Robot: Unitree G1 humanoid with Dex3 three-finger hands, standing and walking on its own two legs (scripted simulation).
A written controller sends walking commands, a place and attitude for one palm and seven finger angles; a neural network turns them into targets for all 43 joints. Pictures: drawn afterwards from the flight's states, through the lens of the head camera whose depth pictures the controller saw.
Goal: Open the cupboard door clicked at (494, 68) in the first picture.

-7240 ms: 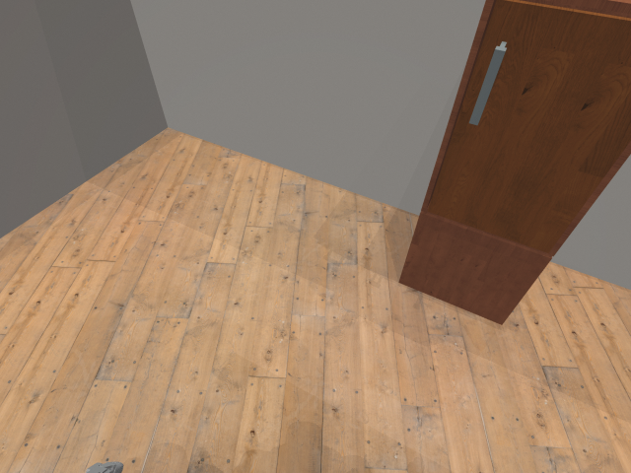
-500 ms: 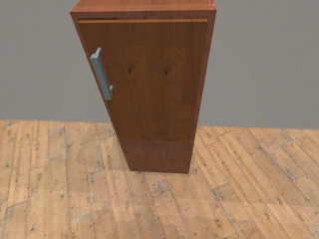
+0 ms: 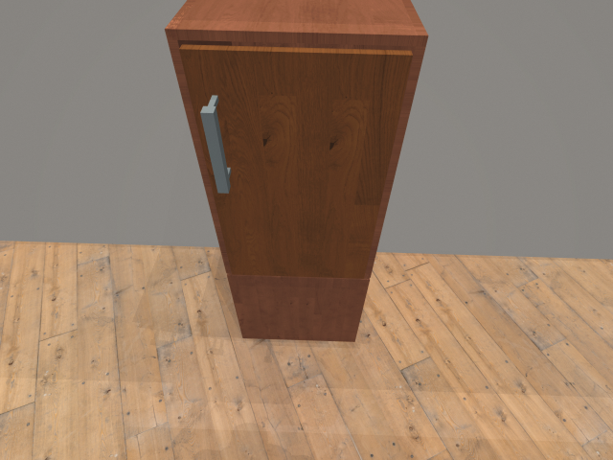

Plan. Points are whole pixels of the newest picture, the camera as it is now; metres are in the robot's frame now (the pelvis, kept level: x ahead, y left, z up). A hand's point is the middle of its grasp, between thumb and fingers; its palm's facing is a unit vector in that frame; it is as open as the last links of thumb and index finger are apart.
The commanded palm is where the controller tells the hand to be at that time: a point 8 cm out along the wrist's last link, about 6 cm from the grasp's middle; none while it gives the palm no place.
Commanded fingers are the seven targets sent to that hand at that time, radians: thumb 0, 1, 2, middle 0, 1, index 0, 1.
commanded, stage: come to a stop and stand still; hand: left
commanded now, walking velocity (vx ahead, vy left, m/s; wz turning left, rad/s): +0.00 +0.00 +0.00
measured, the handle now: (219, 146) +0.60 +0.20 +0.09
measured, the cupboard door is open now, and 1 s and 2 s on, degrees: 0 0 0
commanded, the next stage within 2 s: look again from close up in 0.04 s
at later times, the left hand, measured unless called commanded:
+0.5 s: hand out of the picture -0.02 +0.18 -0.18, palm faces +0.03 -0.98 -0.19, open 7.4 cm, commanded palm none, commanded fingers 0.00 0.90 0.90 -0.20 -0.30 -0.20 -0.30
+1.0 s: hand out of the picture -0.08 +0.15 -0.19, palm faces +0.09 -0.99 -0.14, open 7.4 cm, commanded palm none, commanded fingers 0.00 0.90 0.90 -0.20 -0.30 -0.20 -0.30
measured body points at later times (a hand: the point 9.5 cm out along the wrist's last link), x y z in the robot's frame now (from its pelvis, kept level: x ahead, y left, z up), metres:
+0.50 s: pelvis -0.03 +0.01 -0.01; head -0.05 +0.01 +0.44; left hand -0.02 +0.24 -0.16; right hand -0.02 -0.21 -0.17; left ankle -0.02 +0.11 -0.74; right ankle +0.00 -0.13 -0.74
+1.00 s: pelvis -0.03 +0.00 -0.01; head -0.04 +0.00 +0.44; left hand -0.08 +0.21 -0.17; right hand -0.04 -0.22 -0.17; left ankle -0.02 +0.11 -0.74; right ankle +0.00 -0.13 -0.74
